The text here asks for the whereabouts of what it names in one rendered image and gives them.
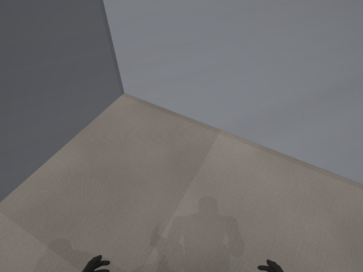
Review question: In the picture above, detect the robot left hand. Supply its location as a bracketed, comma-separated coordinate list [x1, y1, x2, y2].
[82, 255, 110, 272]

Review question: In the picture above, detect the robot right hand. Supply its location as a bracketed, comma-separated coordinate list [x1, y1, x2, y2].
[258, 260, 284, 272]

